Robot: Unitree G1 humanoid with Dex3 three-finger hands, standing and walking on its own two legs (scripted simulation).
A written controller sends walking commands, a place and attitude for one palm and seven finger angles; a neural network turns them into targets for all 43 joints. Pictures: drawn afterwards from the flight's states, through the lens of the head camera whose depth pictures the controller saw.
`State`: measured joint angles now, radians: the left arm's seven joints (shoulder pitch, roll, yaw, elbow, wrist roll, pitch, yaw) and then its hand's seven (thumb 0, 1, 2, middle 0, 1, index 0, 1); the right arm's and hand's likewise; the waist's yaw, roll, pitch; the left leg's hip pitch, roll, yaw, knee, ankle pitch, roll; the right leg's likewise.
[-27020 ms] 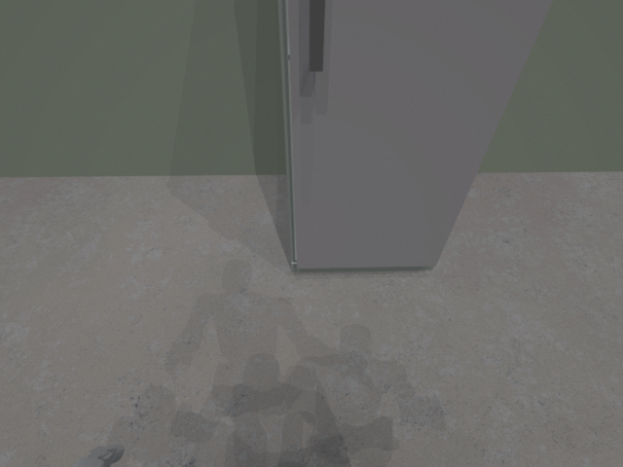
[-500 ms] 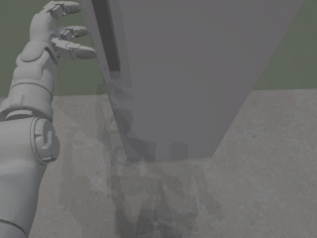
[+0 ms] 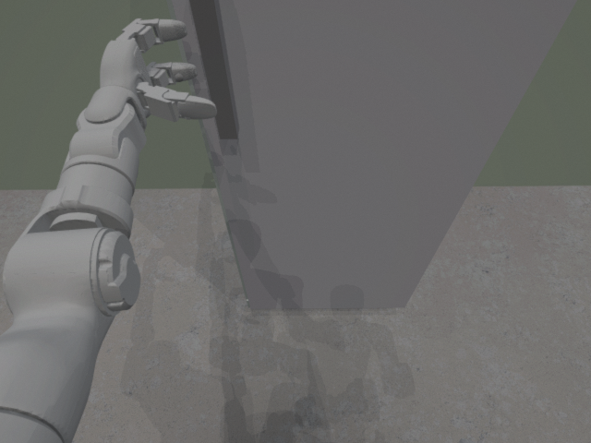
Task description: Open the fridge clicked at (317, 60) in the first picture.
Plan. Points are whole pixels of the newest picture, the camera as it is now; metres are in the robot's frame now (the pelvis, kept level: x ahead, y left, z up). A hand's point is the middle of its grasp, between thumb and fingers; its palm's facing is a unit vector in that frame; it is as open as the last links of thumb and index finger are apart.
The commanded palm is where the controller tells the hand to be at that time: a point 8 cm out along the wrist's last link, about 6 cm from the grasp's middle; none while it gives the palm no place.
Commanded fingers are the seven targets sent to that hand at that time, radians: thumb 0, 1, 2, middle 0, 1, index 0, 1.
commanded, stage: feel for the door with the fingertips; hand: left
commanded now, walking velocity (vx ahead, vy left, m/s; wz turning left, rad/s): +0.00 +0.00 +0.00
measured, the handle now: (216, 45) +0.58 +0.07 +0.24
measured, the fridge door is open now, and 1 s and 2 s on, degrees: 0 0 0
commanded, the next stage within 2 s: slide the fingers in behind the handle in 0.24 s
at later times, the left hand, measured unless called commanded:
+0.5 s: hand (182, 70) +0.54 +0.12 +0.23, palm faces -0.03 -1.00 +0.00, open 13.6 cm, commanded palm +0.52 +0.16 +0.22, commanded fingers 0.00 -0.50 0.30 -0.30 -1.20 -0.30 -1.20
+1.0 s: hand (201, 75) +0.53 +0.09 +0.22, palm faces -0.04 -1.00 -0.01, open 14.0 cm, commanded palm +0.51 +0.15 +0.22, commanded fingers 0.00 -0.50 0.30 -0.30 -1.20 -0.30 -1.20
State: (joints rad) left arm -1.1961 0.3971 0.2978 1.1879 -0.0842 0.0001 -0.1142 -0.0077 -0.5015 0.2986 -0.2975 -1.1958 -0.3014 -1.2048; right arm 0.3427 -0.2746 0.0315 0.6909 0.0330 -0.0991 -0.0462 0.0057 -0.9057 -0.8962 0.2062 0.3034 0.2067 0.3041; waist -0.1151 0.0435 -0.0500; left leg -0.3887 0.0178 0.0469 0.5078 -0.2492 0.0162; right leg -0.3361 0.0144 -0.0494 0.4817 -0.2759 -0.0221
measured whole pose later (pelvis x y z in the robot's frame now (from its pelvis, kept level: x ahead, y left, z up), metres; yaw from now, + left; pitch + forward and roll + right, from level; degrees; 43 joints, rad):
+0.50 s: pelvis +0.00 +0.01 +0.00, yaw +0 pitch +11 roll -1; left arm -1.31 0.48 0.28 1.32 -0.07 -0.07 -0.11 -0.01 -0.50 0.30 -0.36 -1.25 -0.36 -1.26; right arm 0.52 -0.30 0.01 0.79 0.01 -0.11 -0.04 0.01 -0.91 -0.90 0.21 0.30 0.21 0.30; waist -0.17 0.04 -0.04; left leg -0.47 0.02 0.05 0.53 -0.25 0.02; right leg -0.41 0.01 -0.05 0.49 -0.26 -0.02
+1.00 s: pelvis +0.00 +0.00 +0.00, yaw +0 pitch +10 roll -1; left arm -1.25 0.38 0.27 1.23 -0.07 -0.04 -0.06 -0.01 -0.50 0.30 -0.30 -1.20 -0.30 -1.21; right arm 0.39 -0.28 0.02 0.71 0.02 -0.11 -0.03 0.00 -0.91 -0.90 0.21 0.30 0.21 0.30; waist -0.14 0.05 -0.05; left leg -0.44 0.02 0.05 0.53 -0.26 0.02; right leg -0.39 0.01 -0.04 0.50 -0.28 -0.02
